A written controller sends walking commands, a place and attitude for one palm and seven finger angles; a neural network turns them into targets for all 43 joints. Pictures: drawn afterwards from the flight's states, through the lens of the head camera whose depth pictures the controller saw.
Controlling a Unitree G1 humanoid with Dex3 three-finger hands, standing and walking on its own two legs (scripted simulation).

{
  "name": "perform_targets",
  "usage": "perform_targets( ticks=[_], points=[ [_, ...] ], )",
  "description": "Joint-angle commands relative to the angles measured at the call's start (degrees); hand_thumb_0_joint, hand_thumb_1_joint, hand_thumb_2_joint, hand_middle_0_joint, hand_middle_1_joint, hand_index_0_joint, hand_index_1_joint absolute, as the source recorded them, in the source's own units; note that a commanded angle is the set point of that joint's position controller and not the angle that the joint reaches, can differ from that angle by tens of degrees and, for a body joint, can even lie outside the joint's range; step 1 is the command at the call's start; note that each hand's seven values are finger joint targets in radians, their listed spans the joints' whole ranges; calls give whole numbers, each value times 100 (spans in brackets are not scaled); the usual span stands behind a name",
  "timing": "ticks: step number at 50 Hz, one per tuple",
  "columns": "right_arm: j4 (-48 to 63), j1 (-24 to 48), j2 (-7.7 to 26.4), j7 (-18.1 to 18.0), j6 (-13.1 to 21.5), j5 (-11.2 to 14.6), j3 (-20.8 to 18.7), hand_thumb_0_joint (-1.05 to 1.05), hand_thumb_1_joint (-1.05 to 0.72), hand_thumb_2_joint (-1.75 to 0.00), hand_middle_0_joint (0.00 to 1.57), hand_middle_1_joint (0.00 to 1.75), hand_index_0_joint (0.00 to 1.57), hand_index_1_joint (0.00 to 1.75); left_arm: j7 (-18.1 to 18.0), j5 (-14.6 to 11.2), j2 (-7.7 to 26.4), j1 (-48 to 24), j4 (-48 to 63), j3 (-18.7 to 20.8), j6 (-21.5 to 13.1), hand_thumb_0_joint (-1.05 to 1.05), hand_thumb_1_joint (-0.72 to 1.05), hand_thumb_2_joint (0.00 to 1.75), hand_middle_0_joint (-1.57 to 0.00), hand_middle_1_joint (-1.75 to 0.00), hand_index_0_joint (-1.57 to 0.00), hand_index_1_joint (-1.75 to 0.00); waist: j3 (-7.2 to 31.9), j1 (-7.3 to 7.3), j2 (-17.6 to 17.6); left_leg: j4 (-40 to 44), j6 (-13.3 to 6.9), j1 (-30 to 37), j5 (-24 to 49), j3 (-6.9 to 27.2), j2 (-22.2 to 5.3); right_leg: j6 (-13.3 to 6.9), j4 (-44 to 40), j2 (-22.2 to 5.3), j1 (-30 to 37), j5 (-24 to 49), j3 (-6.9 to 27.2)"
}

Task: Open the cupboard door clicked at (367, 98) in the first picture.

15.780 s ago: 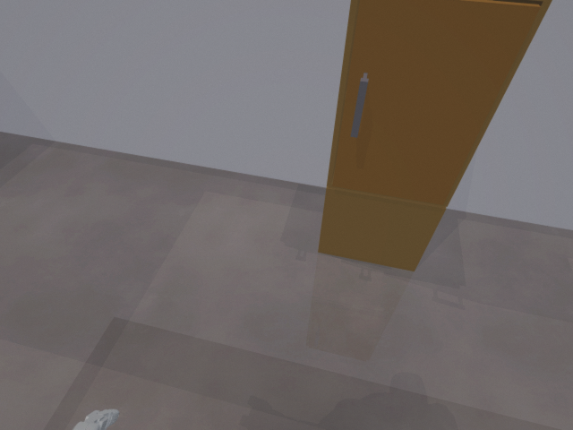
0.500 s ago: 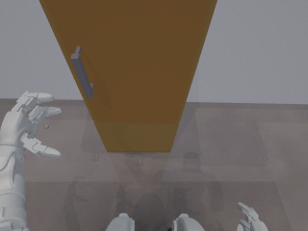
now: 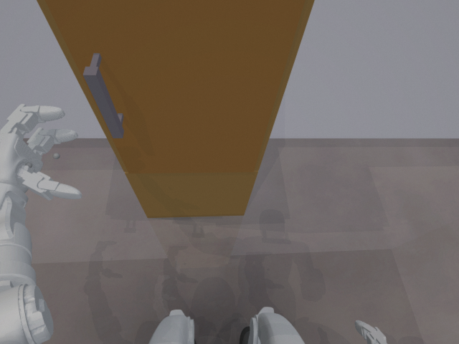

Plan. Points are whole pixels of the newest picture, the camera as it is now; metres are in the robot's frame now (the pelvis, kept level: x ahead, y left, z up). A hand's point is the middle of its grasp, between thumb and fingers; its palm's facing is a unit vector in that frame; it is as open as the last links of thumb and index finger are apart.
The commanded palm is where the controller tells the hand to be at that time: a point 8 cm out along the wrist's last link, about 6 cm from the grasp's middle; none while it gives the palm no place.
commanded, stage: move the hooked fingers beside the handle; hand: left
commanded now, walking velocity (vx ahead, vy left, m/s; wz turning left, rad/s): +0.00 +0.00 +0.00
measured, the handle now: (108, 99) +0.54 +0.24 +0.05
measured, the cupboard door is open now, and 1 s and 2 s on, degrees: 0 0 0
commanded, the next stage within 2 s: slide the fingers in behind the handle in 1.50 s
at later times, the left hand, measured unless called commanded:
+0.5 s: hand (60, 126) +0.46 +0.30 +0.06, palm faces +0.05 -1.00 -0.01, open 14.0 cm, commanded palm +0.45 +0.33 +0.05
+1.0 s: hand (64, 122) +0.48 +0.30 +0.05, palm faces +0.05 -1.00 -0.01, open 14.0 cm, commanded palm +0.47 +0.34 +0.05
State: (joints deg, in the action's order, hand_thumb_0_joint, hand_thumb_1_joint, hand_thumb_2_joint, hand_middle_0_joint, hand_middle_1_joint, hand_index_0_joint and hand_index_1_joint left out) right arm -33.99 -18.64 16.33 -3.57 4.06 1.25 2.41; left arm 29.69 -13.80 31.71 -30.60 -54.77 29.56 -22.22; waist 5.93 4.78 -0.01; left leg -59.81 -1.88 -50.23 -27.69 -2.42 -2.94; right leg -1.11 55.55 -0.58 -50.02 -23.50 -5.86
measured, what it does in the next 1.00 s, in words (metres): stands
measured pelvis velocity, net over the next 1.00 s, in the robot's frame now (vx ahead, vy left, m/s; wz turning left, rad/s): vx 0.00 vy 0.01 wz -0.03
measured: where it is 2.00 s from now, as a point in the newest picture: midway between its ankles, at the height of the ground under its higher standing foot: outside the picture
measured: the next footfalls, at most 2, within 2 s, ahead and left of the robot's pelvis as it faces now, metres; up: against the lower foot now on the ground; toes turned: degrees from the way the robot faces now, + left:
none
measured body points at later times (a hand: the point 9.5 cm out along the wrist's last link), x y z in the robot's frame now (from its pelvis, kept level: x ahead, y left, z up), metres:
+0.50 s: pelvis +0.00 +0.01 -0.01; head +0.13 +0.05 +0.42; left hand +0.45 +0.35 +0.07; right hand +0.03 -0.27 -0.11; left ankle +0.01 +0.10 -0.67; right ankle +0.03 -0.11 -0.67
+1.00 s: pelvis +0.00 +0.01 -0.01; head +0.15 +0.05 +0.41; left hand +0.47 +0.35 +0.05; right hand +0.01 -0.26 -0.11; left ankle +0.01 +0.10 -0.67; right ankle +0.03 -0.11 -0.67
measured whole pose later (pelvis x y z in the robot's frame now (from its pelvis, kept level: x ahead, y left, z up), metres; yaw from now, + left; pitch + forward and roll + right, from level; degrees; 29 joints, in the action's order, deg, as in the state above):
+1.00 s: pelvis +0.00 +0.01 -0.01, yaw -2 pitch +24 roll -5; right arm -33.7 -22.4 16.3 -1.8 -4.1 -0.2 3.6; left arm 28.0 -7.9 41.1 -44.9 -66.1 33.6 -21.9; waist 5.6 9.4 0.4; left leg -63.5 -3.0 -58.4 -29.0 -2.2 -4.0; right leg -0.1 56.4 0.6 -57.2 -22.9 -5.7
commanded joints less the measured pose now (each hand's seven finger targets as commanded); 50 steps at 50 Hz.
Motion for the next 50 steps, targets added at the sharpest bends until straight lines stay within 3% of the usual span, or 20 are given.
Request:
perform_targets(
  ticks=[1,3,6,8,9,10,12,14,18,21,23,26,30,32,34,36,40,44,47,50],
  points=[
    [452,-599,1018,-52,56,4,-418,0,-90,-90,20,30,20,30,-82,9,1990,-2259,895,331,-450,0,-50,30,-30,-120,-30,-120,2072,17,682,734,26,1082,1872,408,156,-35,-433,221,1119,1277,432],
    [421,-665,1038,-23,9,-19,-429,0,-90,-90,20,30,20,30,-72,86,1996,-2385,885,275,-520,0,-50,30,-30,-120,-30,-120,2300,30,951,719,67,1427,2068,456,128,-38,-416,233,929,1272,391],
    [380,-759,1063,-18,-61,-38,-450,0,-90,-90,20,30,20,30,-43,75,1931,-2589,896,182,-580,0,-50,30,-30,-120,-30,-120,2572,106,930,637,82,1710,2440,558,78,-46,-340,264,750,1353,339],
    [331,-799,1080,0,-115,-40,-461,0,-90,-90,20,30,20,30,-10,46,1959,-2536,826,247,-533,0,-50,30,-30,-120,-30,-120,2711,61,1004,618,114,1850,2644,568,66,-27,-364,254,755,1449,330],
    [324,-801,1085,8,-143,-36,-453,0,-90,-90,20,30,20,30,3,30,1977,-2505,718,271,-481,0,-50,30,-30,-120,-30,-120,2653,63,945,622,105,1743,2554,543,75,-22,-388,254,804,1452,333],
    [319,-815,1100,2,-180,-24,-441,0,-90,-90,20,30,20,30,0,42,2076,-2445,431,354,-401,0,-50,30,-30,-120,-30,-120,2442,90,656,640,72,1455,2349,521,84,-9,-417,261,870,1410,335],
    [314,-844,1106,-22,-250,-20,-406,0,-90,-90,20,30,20,30,-20,118,2216,-2709,214,357,-323,0,-50,30,-30,-120,-30,-120,2254,151,555,648,32,1174,2185,518,93,-3,-392,256,881,1392,338],
    [315,-855,1118,-20,-290,-38,-398,0,-90,-90,20,30,20,30,-75,231,2368,-2979,206,353,-300,0,-50,30,-30,-120,-30,-120,2184,185,743,618,25,1054,1991,494,108,8,-396,240,781,1263,368],
    [308,-964,1121,23,-358,-96,-408,0,-90,-90,20,30,20,30,-176,344,2481,-3161,511,386,-553,0,-50,30,-30,-120,-30,-120,2662,157,1225,558,132,1759,2665,634,41,-35,-301,280,463,1314,303],
    [216,-1031,1151,18,-413,-107,-397,0,-90,-90,20,30,20,30,-183,283,2413,-3468,233,336,-582,0,-50,30,-30,-120,-30,-120,2517,332,952,496,101,1599,2472,679,18,-23,-293,303,334,1214,275],
    [186,-1047,1175,14,-451,-103,-396,0,-90,-90,20,30,20,30,-141,310,2432,-3522,125,312,-506,0,-50,30,-30,-120,-30,-120,2596,319,1125,508,111,1651,2460,676,25,-18,-316,284,332,1205,284],
    [179,-1126,1204,9,-512,-109,-363,0,-90,-90,20,30,20,30,-111,403,2440,-3545,-216,207,-331,0,-50,30,-30,-120,-30,-120,2392,383,1042,515,100,1539,2374,726,17,-29,-312,289,138,1095,245],
    [225,-1191,1236,-2,-576,-120,-330,0,-90,-90,20,30,20,30,-215,522,2964,-3874,-284,460,-253,0,-50,30,-30,-120,-30,-120,2515,422,900,411,41,1143,2179,664,48,15,-289,284,356,1168,317],
    [216,-1234,1237,-2,-581,-152,-313,0,-90,-90,20,30,20,30,-272,567,3203,-4138,-82,578,-370,0,-50,30,-30,-120,-30,-120,2782,408,1205,355,71,1340,2453,702,31,-5,-209,295,304,1280,316],
    [221,-1243,1223,37,-593,-176,-317,0,-90,-90,20,30,20,30,-308,591,3119,-4078,-41,549,-448,0,-50,30,-30,-120,-30,-120,2857,378,1450,337,130,1581,2652,740,9,-22,-186,303,158,1258,270],
    [240,-1299,1226,76,-628,-188,-331,0,-90,-90,20,30,20,30,-265,573,2931,-3811,-115,445,-449,0,-50,30,-30,-120,-30,-120,2938,396,1453,303,146,1780,2989,761,-23,-28,-172,325,62,1346,245],
    [288,-1314,1232,105,-741,-136,-341,0,-90,-90,20,30,20,30,-96,485,2761,-3344,-317,383,-192,0,-50,30,-30,-120,-30,-120,2820,353,1174,362,99,1579,2919,684,-22,22,-276,332,290,1478,251],
    [329,-1315,1223,97,-780,-131,-370,0,-90,-90,20,30,20,30,-76,397,2905,-3361,-33,565,-168,0,-50,30,-30,-120,-30,-120,2832,326,999,396,55,1461,2841,644,-7,33,-306,347,490,1589,264],
    [338,-1306,1203,111,-754,-160,-391,0,-90,-90,20,30,20,30,-206,426,3119,-3510,343,756,-369,0,-50,30,-30,-120,-30,-120,3005,286,1197,366,63,1548,2908,632,0,7,-267,367,552,1638,293],
    [256,-1250,1184,105,-730,-153,-373,0,-90,-90,20,30,20,30,-296,486,3072,-3769,291,670,-477,0,-50,30,-30,-120,-30,-120,2643,415,1249,395,60,1474,2570,647,-3,6,-304,369,374,1377,287]
  ],
)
